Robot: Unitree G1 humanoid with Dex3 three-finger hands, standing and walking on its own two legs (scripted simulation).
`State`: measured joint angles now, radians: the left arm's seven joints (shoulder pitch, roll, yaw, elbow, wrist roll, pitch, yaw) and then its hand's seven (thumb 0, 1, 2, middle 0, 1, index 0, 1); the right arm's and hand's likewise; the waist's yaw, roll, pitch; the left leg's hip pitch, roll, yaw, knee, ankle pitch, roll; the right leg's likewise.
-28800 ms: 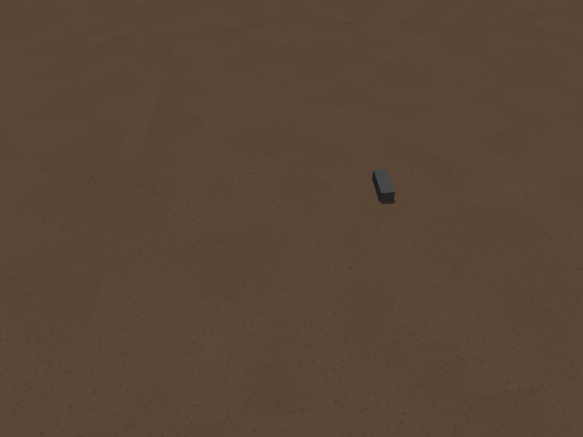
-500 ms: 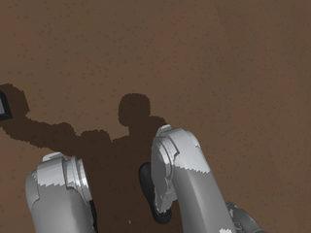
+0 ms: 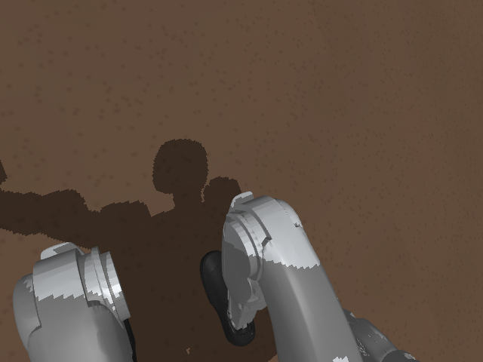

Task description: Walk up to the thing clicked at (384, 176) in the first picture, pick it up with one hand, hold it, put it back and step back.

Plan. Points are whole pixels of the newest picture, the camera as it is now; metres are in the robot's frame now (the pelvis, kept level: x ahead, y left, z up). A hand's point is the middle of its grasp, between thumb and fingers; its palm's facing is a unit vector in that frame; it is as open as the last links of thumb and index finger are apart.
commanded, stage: rest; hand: left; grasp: from above
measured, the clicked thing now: out of the picture +0.43 +0.38 -0.25
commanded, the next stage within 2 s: open in 0.52 s
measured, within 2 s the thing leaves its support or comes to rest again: rests again in 0.18 s
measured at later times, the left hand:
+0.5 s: hand out of the picture +0.42 +0.36 -0.24, palm faces -0.43 -0.16 -0.89, open 9.6 cm
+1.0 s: hand out of the picture +0.42 +0.36 -0.24, palm faces -0.43 -0.15 -0.89, open 11.0 cm
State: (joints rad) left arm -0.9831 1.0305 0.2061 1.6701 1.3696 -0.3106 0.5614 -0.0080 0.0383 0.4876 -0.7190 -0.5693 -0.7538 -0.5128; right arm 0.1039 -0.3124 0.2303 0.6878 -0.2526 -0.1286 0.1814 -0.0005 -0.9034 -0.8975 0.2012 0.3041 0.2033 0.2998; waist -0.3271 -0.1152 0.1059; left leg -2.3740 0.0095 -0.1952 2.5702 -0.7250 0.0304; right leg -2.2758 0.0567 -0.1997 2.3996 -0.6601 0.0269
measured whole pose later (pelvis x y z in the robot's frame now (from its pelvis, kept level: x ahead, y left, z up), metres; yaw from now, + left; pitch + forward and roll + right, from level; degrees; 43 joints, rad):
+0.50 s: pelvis +0.00 +0.00 +0.00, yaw -1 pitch +28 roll -15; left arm -0.98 1.06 0.18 1.69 1.35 -0.31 0.59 -0.01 0.03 0.49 -0.73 -0.56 -0.76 -0.50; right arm 0.09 -0.33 0.28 0.67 -0.26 -0.17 0.20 0.00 -0.91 -0.90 0.20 0.30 0.20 0.30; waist -0.34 -0.14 0.13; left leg -2.36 0.01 -0.22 2.58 -0.73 0.04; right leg -2.25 0.07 -0.22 2.39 -0.66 0.04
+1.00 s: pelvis +0.00 +0.00 +0.00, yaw -2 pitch +27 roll -15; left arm -1.00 1.08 0.16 1.71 1.34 -0.31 0.61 0.00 -0.06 0.64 -0.48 -0.69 -0.50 -0.68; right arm 0.08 -0.34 0.31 0.65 -0.26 -0.19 0.22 0.00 -0.90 -0.90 0.20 0.30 0.20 0.30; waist -0.35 -0.15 0.16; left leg -2.35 0.01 -0.23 2.58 -0.73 0.03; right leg -2.25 0.07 -0.23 2.38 -0.65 0.04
